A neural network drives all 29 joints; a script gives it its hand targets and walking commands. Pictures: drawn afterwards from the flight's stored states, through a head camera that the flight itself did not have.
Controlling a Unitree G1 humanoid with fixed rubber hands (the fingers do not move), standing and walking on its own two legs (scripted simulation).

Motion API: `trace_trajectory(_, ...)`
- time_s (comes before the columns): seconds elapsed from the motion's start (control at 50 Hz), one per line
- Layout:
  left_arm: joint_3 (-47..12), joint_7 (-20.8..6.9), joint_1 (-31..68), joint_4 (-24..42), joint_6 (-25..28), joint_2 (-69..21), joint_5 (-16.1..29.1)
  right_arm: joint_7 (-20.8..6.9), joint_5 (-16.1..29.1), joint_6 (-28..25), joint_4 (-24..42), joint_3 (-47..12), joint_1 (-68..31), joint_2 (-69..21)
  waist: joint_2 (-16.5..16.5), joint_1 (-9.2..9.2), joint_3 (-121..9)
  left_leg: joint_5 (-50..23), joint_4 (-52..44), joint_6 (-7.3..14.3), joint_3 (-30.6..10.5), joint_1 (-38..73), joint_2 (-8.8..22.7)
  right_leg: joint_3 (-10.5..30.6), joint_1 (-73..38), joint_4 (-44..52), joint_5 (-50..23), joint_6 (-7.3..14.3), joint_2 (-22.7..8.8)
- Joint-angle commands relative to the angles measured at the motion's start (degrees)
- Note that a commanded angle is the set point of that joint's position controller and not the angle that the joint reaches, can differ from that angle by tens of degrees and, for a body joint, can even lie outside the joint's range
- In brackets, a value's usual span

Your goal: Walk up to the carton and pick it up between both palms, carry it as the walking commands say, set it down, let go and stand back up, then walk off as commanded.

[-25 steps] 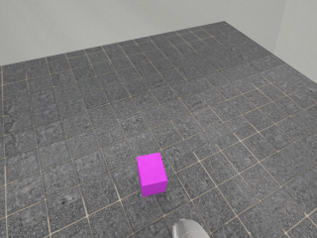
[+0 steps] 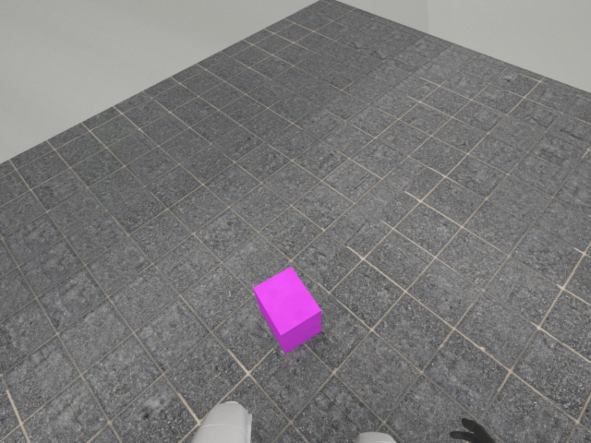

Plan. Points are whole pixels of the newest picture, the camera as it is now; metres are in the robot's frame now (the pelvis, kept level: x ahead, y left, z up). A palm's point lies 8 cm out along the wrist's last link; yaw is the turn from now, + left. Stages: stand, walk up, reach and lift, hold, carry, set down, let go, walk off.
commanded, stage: walk off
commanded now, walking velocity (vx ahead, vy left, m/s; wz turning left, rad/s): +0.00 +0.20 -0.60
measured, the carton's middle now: (288, 310) +0.54 +0.07 -0.67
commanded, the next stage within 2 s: stand in 1.84 s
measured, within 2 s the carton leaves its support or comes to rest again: neither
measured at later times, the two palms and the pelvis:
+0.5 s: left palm (73, 400) +0.18 +0.37 -0.14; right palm out of the picture -0.02 -0.08 -0.14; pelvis +0.01 +0.16 -0.01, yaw -20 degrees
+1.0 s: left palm (0, 348) +0.25 +0.52 -0.13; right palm out of the picture +0.04 +0.01 -0.13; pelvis +0.09 +0.29 -0.01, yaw -36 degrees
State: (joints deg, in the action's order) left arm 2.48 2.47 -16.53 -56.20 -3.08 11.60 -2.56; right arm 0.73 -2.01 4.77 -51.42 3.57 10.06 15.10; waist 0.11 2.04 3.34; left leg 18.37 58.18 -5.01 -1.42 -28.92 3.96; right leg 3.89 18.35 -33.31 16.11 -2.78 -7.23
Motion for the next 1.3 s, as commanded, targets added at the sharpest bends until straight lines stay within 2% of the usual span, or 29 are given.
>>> trace_trajectory(0.0, 4.56, 0.22, 0.23, 4.05, 0.82, 15.82, -0.63, -0.88, 0.72, -0.58, 5.38, 0.19, -0.58, -0.61, 16.35, 1.45, -1.48, 3.00, -11.43, -1.99, 5.92, 4.49, -3.98, 8.17, 2.42, 13.21, -0.45, 8.40, -4.50)
trace_trajectory(0.06, 5.66, -0.02, 2.31, 5.43, -0.21, 17.74, -1.08, -0.79, 0.86, -1.25, 5.11, 0.88, 3.81, 1.26, 19.95, 0.51, -2.76, 4.79, -23.41, -1.52, 4.76, 13.46, -3.76, 13.08, 4.96, 12.94, 0.96, 6.43, -6.12)
trace_trajectory(0.08, 5.15, 0.07, 4.12, 6.42, -0.27, 16.54, -1.05, -0.48, 1.06, -1.70, 3.73, 1.61, 8.92, 3.06, 15.63, -2.81, -3.61, -0.12, -30.98, -0.16, 2.76, 21.44, -1.80, 13.39, 8.89, 7.91, 1.53, 4.84, -5.05)
trace_trajectory(0.1, 4.46, 0.11, 3.54, 6.91, -0.01, 12.87, -0.86, -0.24, 0.56, -2.54, 2.48, 2.55, 13.64, 6.68, 5.29, -5.33, -6.22, -0.59, -36.76, 1.68, -1.05, 29.58, 2.83, 9.38, 14.37, -1.19, 5.46, 2.33, -0.88)
trace_trajectory(0.12, 2.67, 0.24, 1.98, 8.54, 0.41, 5.56, -0.80, -0.17, -0.28, -2.82, 2.22, 3.51, 16.28, 12.98, -18.39, -5.84, -8.16, -2.02, -43.13, 5.44, -16.77, 32.25, 19.03, -0.34, 23.78, -18.22, 22.11, -0.89, 8.59)
trace_trajectory(0.14, 2.65, 1.18, 2.48, 8.87, 0.44, 4.49, -0.84, -0.20, -0.38, -2.49, 4.92, 2.94, 9.87, 12.91, -18.68, -4.26, -6.60, -4.82, -42.31, 9.58, -16.74, 22.96, 21.17, 0.53, 24.52, -27.41, 26.39, -1.01, 7.28)
trace_trajectory(0.16, 3.19, 1.24, 2.00, 8.59, 0.16, 6.66, -0.84, -0.42, -0.96, -2.46, 6.23, 2.24, 4.21, 10.30, -16.90, -2.55, -6.83, -4.86, -43.77, 12.04, -11.21, 17.22, 17.50, -1.01, 19.66, -34.26, 21.63, 0.31, 6.32)
trace_trajectory(0.2, 3.36, -0.13, 3.39, 8.62, -0.30, 8.51, -0.28, -0.63, -0.13, -2.61, 7.57, 1.11, 0.07, 6.76, -15.98, -2.44, -2.03, -3.55, -44.94, 10.28, -7.41, 12.38, 10.06, -1.35, 19.10, -38.79, 14.65, 1.66, 5.85)
trace_trajectory(0.26, 4.43, -1.37, -3.78, 4.88, -0.85, 9.81, -0.10, 0.14, -0.11, -3.06, 7.54, 0.02, -2.17, 4.48, -13.57, 1.24, -4.53, -19.71, -38.42, 10.58, 2.39, 20.96, 8.73, -4.42, 20.33, -40.34, 9.54, 0.69, 6.19)
trace_trajectory(0.36, 2.56, -1.93, 4.49, 7.63, -0.63, 6.77, 0.04, 1.72, -0.04, -3.66, 5.03, -0.77, 6.25, 1.51, -10.38, -3.16, -2.86, -23.77, -37.05, 14.52, 2.37, 25.38, 10.81, -9.13, 16.92, -25.23, 9.28, 1.54, 5.03)
trace_trajectory(0.42, 0.97, -1.62, 5.21, 8.51, 0.12, 4.13, 0.93, 2.36, -0.79, -3.32, 3.56, -0.65, 7.85, 2.83, -12.00, -3.34, -5.67, -33.79, -32.64, 16.24, 4.84, 26.79, 12.34, -10.69, 9.22, -13.57, 12.12, 3.54, 5.36)
trace_trajectory(0.48, 0.04, -0.81, 2.72, 7.96, 0.98, 2.83, 1.01, 2.71, 0.04, -2.93, 2.73, -0.63, 8.45, 3.62, -7.14, -1.80, -7.68, -31.94, -26.75, 15.23, 8.31, 24.26, 11.38, -12.83, 0.54, -1.69, 5.28, 4.85, 5.82)
trace_trajectory(0.5, 0.23, -0.45, -1.45, 7.10, 1.64, 4.13, 0.65, 2.71, 0.68, -2.77, 2.70, -0.41, 8.48, 4.36, -2.95, 1.00, -8.08, -30.46, -20.53, 12.25, 10.84, 18.04, 9.53, -10.03, -7.93, 8.07, -5.16, 5.38, 3.99)
trace_trajectory(0.52, 1.93, 0.05, -6.26, 6.83, 2.30, 10.52, -0.30, 2.26, 1.26, -3.23, 4.00, -0.55, 7.94, 3.28, 10.06, 4.54, -9.47, -12.60, -8.55, 7.22, 12.95, 2.81, 5.43, 7.28, -21.10, 13.40, -16.30, 8.03, -9.46)
trace_trajectory(0.54, 3.49, 0.42, -7.54, 6.57, 1.80, 17.12, -0.25, 2.19, 0.70, -2.96, 5.84, -0.67, 7.59, 2.01, 22.12, 3.39, -7.51, 18.54, -0.07, 3.82, 8.57, -12.91, -1.61, 29.21, -25.33, 13.05, -40.89, 15.33, -24.66)
trace_trajectory(0.56, 3.76, 1.01, -9.65, 4.86, 1.15, 16.21, 0.22, 2.04, -0.34, -2.05, 6.01, -0.04, 3.83, 4.17, 12.72, 4.56, -4.66, 18.33, 7.49, 3.75, 1.99, -11.72, 0.81, 26.63, -18.99, 13.20, -38.50, 19.94, -24.96)
trace_trajectory(0.6, 2.80, 0.99, -4.85, 6.31, 0.70, 11.04, 0.30, 0.97, -1.04, -1.63, 7.01, 0.47, -1.61, 4.79, 8.37, 4.11, 0.04, 10.25, 9.78, 2.51, 1.07, -12.28, 1.93, 18.90, -11.71, 15.24, -26.39, 16.16, -17.56)
trace_trajectory(0.64, 2.48, 1.05, 2.03, 8.52, 0.85, 12.32, 0.69, -0.11, -0.37, -1.54, 5.32, 0.82, 0.98, 3.86, 5.71, -0.39, -1.01, 2.02, 7.24, 1.02, 0.14, -8.45, 1.06, 10.35, -8.77, 16.07, -22.38, 10.97, -11.01)
trace_trajectory(0.7, 3.22, 0.44, 0.89, 8.09, 2.24, 12.45, 0.97, -0.73, -0.64, -0.71, 5.44, 0.50, 2.45, 1.43, 8.84, -0.30, -4.92, -2.10, 6.92, -0.86, 2.49, -6.56, -0.55, 6.72, -11.04, 12.52, -31.77, 10.86, -8.92)
trace_trajectory(0.84, 4.94, -0.54, 1.01, 8.64, 1.88, 15.07, -0.22, -2.11, 0.25, -0.06, 8.97, 0.45, -2.14, 0.22, 16.32, 1.24, -1.81, -4.03, -9.12, -2.35, 3.54, 0.85, -1.79, 8.38, -0.85, 15.27, -4.33, 8.74, -4.66)
trace_trajectory(0.92, 6.06, -0.88, 2.74, 10.10, 1.15, 17.27, -0.45, -1.60, 0.62, -1.26, 8.36, 1.32, 2.57, 2.62, 19.09, 0.18, -4.09, 3.26, -26.08, -1.00, 3.64, 13.67, -2.63, 13.56, 0.57, 10.78, -12.61, 6.79, -7.06)
trace_trajectory(0.94, 5.57, -0.75, 3.02, 10.44, 1.07, 16.22, -0.25, -1.06, 0.77, -1.89, 6.48, 2.07, 7.64, 4.27, 14.01, -2.37, -4.76, -1.07, -33.34, 0.66, 2.81, 20.94, -1.49, 13.38, 3.95, 5.39, -13.27, 5.15, -5.70)
trace_trajectory(0.96, 4.85, -0.71, 1.82, 10.59, 1.35, 12.60, -0.05, -0.65, 0.44, -2.85, 5.24, 3.16, 12.57, 8.02, 3.65, -4.37, -8.26, -5.19, -38.37, 2.66, -1.50, 30.31, 4.65, 9.46, 9.60, -2.67, -4.99, 2.12, -1.35)
trace_trajectory(0.98, 3.14, -0.49, -0.21, 12.23, 1.73, 5.85, -0.24, -0.34, -0.32, -2.92, 5.13, 4.14, 14.43, 14.68, -19.26, -4.15, -11.35, -13.90, -40.24, 6.60, -16.59, 35.26, 20.80, 0.67, 20.87, -17.90, 21.64, -0.99, 8.26)
trace_trajectory(1.02, 3.67, 0.77, -0.04, 11.42, 0.96, 6.91, -0.36, -0.44, -0.57, -2.54, 8.41, 2.34, 4.26, 9.98, -12.54, -1.48, -7.87, -14.00, -40.88, 11.80, -8.13, 20.74, 18.31, -0.02, 17.73, -33.17, 21.11, 0.01, 6.56)
trace_trajectory(1.06, 4.01, -0.06, 2.12, 11.19, 0.24, 9.27, -0.03, -0.64, -0.03, -2.68, 9.19, 1.23, 1.27, 7.33, -14.92, -2.80, -4.47, -9.51, -43.40, 10.95, -5.38, 15.05, 11.53, -1.71, 18.01, -37.79, 14.66, 1.12, 6.42)
trace_trajectory(1.1, 4.67, -1.25, -2.14, 9.05, -0.56, 10.14, 0.14, -0.44, 0.01, -2.91, 9.48, 0.05, -2.25, 5.10, -14.45, 0.34, -3.97, -12.73, -41.36, 10.09, 0.02, 16.38, 8.84, -2.29, 16.84, -40.12, 11.22, 0.87, 6.69)
trace_trajectory(1.14, 4.75, -1.86, -4.96, 7.26, -0.64, 10.36, 0.27, 0.32, -0.11, -3.20, 9.74, -0.29, -2.90, 3.60, -12.40, 1.42, -4.94, -19.90, -38.59, 11.61, 3.59, 21.30, 9.98, -4.98, 17.75, -38.11, 8.47, 0.33, 6.30)
trace_trajectory(1.28, 1.54, -2.37, 4.25, 10.37, -0.08, 5.06, 0.73, 1.82, -0.52, -3.36, 6.34, -0.75, 4.41, 2.84, -12.33, -2.66, -5.07, -23.24, -35.48, 16.47, 4.23, 23.42, 13.48, -9.94, 7.89, -14.91, 11.08, 3.50, 5.08)
